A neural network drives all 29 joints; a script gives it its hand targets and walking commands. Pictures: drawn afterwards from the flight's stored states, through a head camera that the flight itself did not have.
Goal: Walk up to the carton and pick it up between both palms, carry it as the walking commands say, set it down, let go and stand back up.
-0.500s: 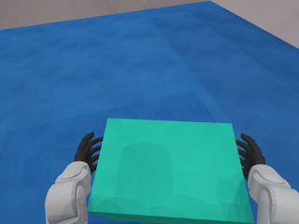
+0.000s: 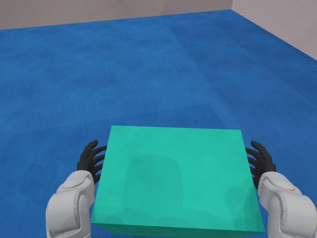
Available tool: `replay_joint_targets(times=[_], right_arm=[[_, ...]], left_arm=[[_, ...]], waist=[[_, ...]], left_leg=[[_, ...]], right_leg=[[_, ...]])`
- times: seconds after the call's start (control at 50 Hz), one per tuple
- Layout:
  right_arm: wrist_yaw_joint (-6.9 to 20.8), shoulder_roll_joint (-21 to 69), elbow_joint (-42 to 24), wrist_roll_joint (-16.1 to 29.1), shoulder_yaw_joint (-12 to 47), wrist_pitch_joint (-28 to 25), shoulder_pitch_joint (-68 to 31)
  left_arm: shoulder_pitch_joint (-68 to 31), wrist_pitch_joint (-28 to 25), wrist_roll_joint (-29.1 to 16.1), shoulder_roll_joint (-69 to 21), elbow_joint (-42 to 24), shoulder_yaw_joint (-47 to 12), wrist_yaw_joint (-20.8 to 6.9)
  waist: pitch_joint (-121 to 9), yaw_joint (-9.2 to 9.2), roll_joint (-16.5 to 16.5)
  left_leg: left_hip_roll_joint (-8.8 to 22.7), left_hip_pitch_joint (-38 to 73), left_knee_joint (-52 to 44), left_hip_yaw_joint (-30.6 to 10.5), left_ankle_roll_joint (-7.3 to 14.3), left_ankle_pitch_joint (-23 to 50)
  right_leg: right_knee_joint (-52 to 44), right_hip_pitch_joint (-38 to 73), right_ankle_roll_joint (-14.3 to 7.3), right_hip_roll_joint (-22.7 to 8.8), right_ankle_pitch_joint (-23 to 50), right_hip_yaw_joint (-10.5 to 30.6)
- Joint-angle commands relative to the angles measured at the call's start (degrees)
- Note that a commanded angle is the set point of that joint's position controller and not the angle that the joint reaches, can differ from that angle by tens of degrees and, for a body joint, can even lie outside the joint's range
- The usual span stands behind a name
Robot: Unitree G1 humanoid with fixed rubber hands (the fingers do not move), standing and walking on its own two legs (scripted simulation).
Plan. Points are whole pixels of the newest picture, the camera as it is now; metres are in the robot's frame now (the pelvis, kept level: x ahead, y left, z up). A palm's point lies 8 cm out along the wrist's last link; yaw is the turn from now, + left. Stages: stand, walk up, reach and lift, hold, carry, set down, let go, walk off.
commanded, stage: carry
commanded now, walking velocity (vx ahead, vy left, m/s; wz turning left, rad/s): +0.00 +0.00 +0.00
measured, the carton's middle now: (172, 186) +0.24 +0.00 +0.02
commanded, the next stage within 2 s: hold in 1.12 s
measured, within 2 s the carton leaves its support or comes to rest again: neither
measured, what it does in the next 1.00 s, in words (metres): stands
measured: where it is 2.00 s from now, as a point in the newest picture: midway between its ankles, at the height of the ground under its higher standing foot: outside the picture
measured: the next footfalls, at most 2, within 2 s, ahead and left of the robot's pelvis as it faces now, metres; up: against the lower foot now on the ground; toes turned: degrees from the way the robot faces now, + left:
none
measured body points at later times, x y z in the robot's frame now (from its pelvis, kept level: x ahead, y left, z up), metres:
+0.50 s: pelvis +0.02 +0.01 +0.00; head +0.00 +0.01 +0.45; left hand +0.26 +0.20 +0.09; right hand +0.26 -0.19 +0.09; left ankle +0.06 +0.12 -0.74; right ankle +0.02 -0.12 -0.74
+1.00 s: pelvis +0.03 +0.02 +0.00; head +0.01 +0.02 +0.45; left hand +0.28 +0.21 +0.08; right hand +0.28 -0.18 +0.08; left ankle +0.06 +0.12 -0.74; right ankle +0.02 -0.12 -0.74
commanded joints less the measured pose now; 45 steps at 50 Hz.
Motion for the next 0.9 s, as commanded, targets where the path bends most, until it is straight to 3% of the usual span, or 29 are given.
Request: replay_joint_targets(times=[0.0,0.48,0.88], right_arm=[[4.1,38.7,-7.9,18.1,43.8,0.5,-22.9],[3.9,38.5,-8.1,18.3,44.1,-0.2,-22.4],[4.2,38.3,-4.1,16.8,42.3,-3.4,-23.6]], left_arm=[[-22.4,-0.2,-16.6,-38.7,-6.5,-43.2,-3.6],[-21.3,-0.8,-16.3,-38.3,-6.4,-42.8,-3.6],[-22.5,-3.8,-15.0,-38.0,-2.5,-41.1,-3.9]], waist=[[-5.3,-0.1,1.7],[-7.0,-0.48,0.4],[-7.7,-0.27,0.6]], left_leg=[[5.3,3.0,-7.9,-6.7,-0.1,-8.6],[4.5,7.4,-4.2,-4.6,0.6,3.6],[4.5,7.9,-4.1,-4.4,0.9,5.6]], right_leg=[[-5.8,1.0,-1.0,-4.5,-3.3,5.0],[-5.0,2.8,-0.9,-5.6,5.6,4.3],[-4.2,3.4,-0.7,-5.6,7.1,4.1]])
